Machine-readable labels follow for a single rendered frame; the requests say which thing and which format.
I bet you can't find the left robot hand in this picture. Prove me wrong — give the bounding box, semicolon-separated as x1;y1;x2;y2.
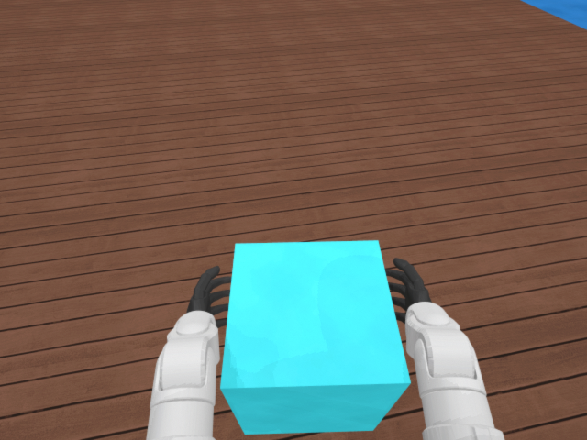
186;266;232;328

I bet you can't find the carton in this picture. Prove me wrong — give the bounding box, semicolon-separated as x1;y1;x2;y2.
220;240;411;435

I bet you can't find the right robot hand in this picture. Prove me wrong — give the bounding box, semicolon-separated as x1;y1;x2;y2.
385;258;431;324

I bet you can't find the right robot forearm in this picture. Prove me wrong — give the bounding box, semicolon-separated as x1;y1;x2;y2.
405;302;504;440

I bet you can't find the left robot forearm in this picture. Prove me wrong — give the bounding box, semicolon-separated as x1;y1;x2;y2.
146;311;220;440

